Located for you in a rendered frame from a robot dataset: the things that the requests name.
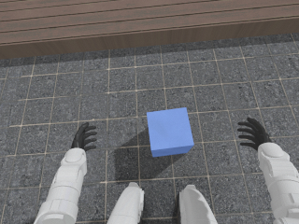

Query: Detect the robot right shin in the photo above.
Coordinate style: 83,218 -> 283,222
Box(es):
180,185 -> 196,224

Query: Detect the carton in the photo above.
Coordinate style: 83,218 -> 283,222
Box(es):
147,107 -> 194,158

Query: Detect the right robot forearm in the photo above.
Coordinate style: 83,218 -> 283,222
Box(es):
257,142 -> 299,219

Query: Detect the robot left thigh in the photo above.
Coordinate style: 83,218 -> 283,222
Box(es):
107,187 -> 144,224

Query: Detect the left robot forearm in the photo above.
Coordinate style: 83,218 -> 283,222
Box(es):
34,147 -> 87,224

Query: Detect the robot right hand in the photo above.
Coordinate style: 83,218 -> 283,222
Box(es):
237,118 -> 272,151

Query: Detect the robot left hand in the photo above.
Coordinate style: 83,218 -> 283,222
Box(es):
70,122 -> 97,152

